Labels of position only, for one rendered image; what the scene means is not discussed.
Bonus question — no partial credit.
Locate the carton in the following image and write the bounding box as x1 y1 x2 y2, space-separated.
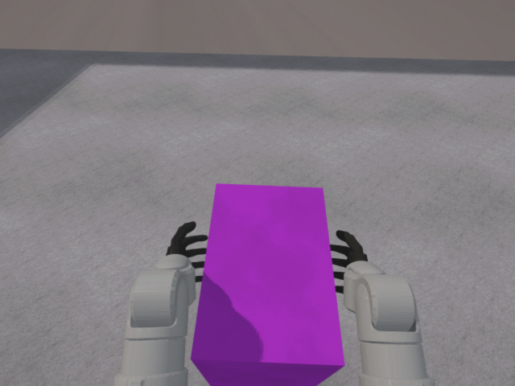
191 183 345 386

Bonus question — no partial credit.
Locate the robot right hand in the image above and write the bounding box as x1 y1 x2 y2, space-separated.
330 230 368 294

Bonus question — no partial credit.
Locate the robot left forearm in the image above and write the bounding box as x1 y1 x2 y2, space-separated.
113 254 196 386

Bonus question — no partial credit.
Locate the robot right forearm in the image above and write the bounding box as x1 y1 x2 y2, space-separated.
343 261 435 386

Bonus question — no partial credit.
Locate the robot left hand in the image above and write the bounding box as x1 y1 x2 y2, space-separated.
166 221 208 282

